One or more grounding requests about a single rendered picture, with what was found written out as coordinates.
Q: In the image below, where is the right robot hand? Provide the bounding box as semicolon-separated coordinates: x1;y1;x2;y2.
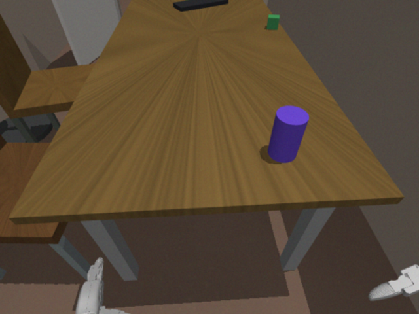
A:
369;264;419;301

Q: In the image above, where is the table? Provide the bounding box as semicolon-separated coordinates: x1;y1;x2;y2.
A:
9;0;404;281

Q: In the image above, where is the left robot hand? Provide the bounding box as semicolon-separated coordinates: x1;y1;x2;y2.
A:
75;258;129;314

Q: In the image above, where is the chair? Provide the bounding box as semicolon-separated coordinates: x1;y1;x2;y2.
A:
0;15;95;143
0;134;91;280

